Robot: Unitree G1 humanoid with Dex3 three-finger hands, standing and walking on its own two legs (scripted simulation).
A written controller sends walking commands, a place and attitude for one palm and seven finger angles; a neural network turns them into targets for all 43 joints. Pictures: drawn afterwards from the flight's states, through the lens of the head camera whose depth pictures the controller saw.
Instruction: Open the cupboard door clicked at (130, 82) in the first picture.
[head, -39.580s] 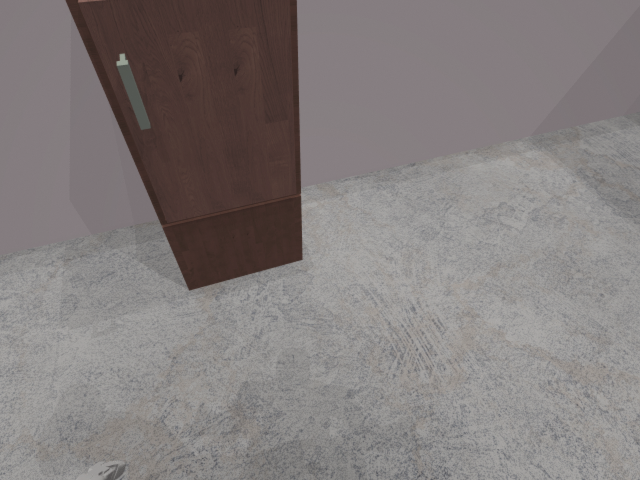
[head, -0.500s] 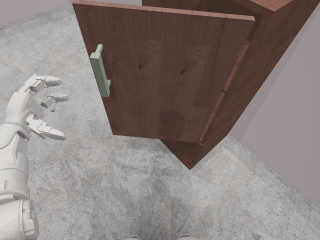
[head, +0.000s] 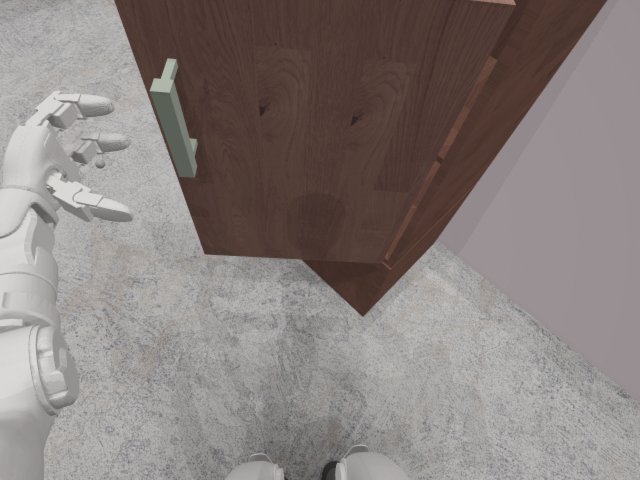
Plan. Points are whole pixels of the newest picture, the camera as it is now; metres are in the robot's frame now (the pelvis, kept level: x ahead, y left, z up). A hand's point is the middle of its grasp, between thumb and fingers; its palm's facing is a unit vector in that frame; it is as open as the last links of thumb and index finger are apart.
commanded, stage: move the hooked fingers beside the handle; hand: left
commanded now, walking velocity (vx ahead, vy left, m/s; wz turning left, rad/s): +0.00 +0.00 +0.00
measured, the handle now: (179, 122) +0.54 +0.16 +0.08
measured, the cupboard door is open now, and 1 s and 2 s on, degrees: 44 44 44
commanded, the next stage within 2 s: slide the fingers in behind the handle in 0.96 s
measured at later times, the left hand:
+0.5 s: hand (103, 152) +0.49 +0.25 +0.08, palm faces -0.02 -1.00 +0.00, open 14.0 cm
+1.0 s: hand (110, 150) +0.50 +0.24 +0.08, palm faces -0.03 -1.00 +0.01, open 14.0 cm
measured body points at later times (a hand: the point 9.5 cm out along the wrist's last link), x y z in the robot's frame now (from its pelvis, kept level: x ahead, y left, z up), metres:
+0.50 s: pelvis +0.02 +0.00 +0.00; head +0.13 +0.03 +0.43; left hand +0.49 +0.30 +0.08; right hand +0.00 -0.27 -0.10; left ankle -0.01 +0.04 -0.70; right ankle +0.01 -0.10 -0.70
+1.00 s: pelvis +0.01 +0.00 -0.01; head +0.13 +0.03 +0.42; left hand +0.49 +0.29 +0.08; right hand +0.02 -0.28 -0.11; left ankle -0.01 +0.04 -0.70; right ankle +0.01 -0.10 -0.70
